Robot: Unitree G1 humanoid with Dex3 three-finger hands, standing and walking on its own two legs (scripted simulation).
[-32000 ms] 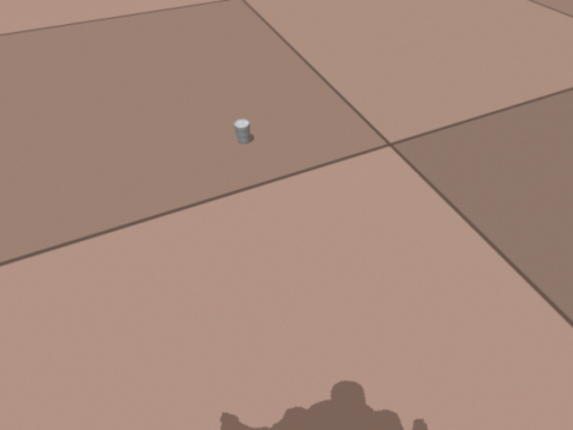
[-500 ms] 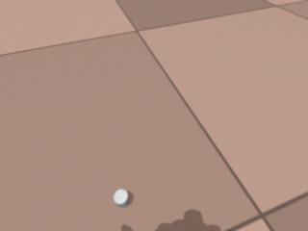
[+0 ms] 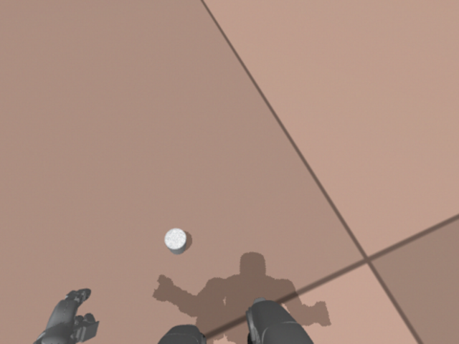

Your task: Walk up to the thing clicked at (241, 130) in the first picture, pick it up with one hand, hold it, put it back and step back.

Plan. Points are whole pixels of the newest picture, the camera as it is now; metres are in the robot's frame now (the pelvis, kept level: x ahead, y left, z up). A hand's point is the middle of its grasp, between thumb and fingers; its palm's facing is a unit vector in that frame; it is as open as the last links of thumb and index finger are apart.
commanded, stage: step back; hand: left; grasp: from above
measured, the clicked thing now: (176, 242) +0.46 +0.19 -0.71
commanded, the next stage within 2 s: none
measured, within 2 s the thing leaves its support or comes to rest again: neither
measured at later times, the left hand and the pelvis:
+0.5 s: hand out of the picture +0.03 +0.25 -0.14, palm faces -0.07 -0.91 -0.40, open 7.4 cm; pelvis -0.09 -0.01 +0.00, yaw -5 degrees
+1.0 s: hand out of the picture -0.14 +0.28 -0.16, palm faces -0.05 -0.93 -0.37, open 7.4 cm; pelvis -0.25 +0.01 +0.00, yaw -5 degrees
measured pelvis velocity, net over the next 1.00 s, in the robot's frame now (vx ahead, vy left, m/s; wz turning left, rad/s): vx -0.25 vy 0.01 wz -0.08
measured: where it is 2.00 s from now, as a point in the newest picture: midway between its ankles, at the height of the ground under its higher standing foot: outside the picture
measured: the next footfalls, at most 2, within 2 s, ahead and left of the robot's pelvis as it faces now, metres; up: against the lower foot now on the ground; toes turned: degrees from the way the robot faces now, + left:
right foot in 0.32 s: -0.03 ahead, -0.11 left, +0.00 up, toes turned -1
left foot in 0.70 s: -0.14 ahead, +0.13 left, +0.00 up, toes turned -4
